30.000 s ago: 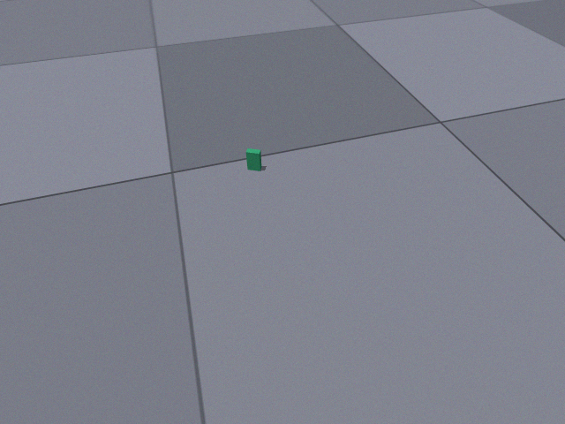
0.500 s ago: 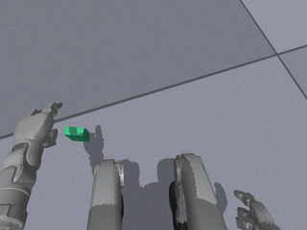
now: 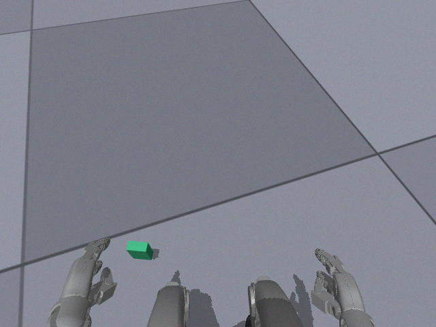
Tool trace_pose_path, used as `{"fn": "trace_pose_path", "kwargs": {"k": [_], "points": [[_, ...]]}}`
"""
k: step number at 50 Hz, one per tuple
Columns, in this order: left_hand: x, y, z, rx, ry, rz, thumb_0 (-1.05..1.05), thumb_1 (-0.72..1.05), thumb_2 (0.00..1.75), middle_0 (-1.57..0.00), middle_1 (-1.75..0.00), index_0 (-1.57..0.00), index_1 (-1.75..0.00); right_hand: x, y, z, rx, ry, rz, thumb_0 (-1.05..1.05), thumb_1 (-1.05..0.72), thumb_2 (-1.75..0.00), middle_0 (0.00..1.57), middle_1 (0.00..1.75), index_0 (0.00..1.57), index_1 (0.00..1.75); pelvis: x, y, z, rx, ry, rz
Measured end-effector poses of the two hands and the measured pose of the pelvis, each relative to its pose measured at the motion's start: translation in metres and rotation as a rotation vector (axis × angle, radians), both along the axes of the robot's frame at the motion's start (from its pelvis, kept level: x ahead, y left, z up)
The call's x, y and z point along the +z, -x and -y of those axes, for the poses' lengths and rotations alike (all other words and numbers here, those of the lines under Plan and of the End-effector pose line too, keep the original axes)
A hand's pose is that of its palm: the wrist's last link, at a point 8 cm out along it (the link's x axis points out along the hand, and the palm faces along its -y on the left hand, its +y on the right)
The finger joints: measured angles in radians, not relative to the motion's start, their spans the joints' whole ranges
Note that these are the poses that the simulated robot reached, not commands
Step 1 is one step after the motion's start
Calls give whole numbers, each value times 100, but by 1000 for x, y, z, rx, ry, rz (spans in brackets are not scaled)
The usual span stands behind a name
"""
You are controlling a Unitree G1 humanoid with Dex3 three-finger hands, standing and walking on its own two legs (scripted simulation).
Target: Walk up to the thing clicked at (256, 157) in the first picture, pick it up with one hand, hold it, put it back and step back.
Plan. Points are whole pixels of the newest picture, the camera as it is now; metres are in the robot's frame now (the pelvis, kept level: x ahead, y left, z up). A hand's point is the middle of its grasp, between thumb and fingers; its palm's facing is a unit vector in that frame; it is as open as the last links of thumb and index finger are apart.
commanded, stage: home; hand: left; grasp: from above
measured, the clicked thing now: (140, 250) +0.43 +0.27 -0.57
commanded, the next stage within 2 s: none
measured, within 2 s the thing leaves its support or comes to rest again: neither
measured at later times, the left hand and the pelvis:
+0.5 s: hand (101, 294) +0.20 +0.17 +0.04, palm faces +0.08 -0.98 -0.19, open 7.4 cm; pelvis +0.04 -0.01 +0.08, yaw +1 degrees
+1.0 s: hand (105, 288) +0.21 +0.17 +0.04, palm faces +0.06 -0.98 -0.20, open 7.4 cm; pelvis +0.05 -0.01 +0.08, yaw +1 degrees
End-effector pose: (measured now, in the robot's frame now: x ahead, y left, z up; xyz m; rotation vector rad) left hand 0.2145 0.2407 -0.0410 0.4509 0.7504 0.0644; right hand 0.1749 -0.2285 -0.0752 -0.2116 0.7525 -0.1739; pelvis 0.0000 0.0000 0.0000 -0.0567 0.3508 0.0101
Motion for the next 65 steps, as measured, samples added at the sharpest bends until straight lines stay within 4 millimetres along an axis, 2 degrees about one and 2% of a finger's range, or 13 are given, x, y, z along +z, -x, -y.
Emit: {"fn": "trace_pose_path", "kwargs": {"k": [5, 9, 13, 17, 24, 30, 51, 65], "points": [[40, 12, 7, 87, 86, -24, 1, 90, 90, -21, -30, -21, -30, 34, 15, 7, -49, 30, -1, 1, -91, -90, 20, 30, 20, 30, 34, -13, 1, 3, -2, 58], [71, 20, 12, 146, 150, -27, 1, 90, 90, -21, -30, -21, -30, 60, 20, 13, -79, 51, 22, 1, -91, -90, 20, 30, 20, 30, 56, -24, 2, 5, -5, 103], [95, 25, 16, 178, 196, -18, 1, 90, 90, -21, -30, -21, -30, 80, 14, 16, -92, 63, 76, 1, -91, -90, 20, 30, 20, 30, 71, -33, 3, 8, -7, 135], [106, 30, 17, 193, 223, -18, 1, 90, 90, -21, -30, -21, -30, 95, 0, 16, -83, 67, 139, 1, -91, -90, 20, 30, 20, 30, 79, -39, 4, 12, -9, 157], [106, 35, 18, 202, 236, -36, 1, 91, 90, -20, -30, -20, -30, 109, -27, 14, -39, 67, 220, 1, -91, -90, 20, 30, 20, 30, 83, -43, 6, 17, -15, 174], [104, 35, 19, 206, 237, -44, 1, 91, 90, -20, -30, -20, -30, 111, -38, 13, -7, 69, 233, 1, -90, -90, 20, 30, 20, 30, 84, -44, 8, 20, -18, 179], [106, 27, 23, 187, 228, -37, 1, 91, 90, -20, -30, -20, -30, 98, -17, 21, -46, 74, 152, 1, -90, -90, 20, 30, 20, 30, 85, -47, 10, 11, -20, 181], [105, 28, 22, 190, 232, -38, 1, 91, 90, -20, -30, -20, -30, 101, -22, 21, -47, 79, 174, 1, -90, -90, 20, 30, 20, 30, 84, -47, 9, 12, -19, 180]]}}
